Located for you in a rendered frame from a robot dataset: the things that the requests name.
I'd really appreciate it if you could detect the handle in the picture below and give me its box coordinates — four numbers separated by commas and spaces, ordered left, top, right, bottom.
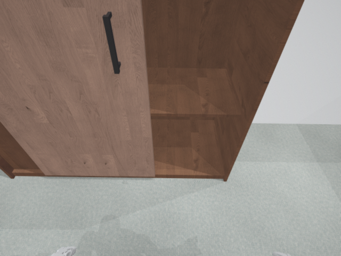
103, 12, 121, 74

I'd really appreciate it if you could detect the wardrobe door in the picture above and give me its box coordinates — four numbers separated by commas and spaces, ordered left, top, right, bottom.
0, 122, 40, 169
0, 0, 155, 177

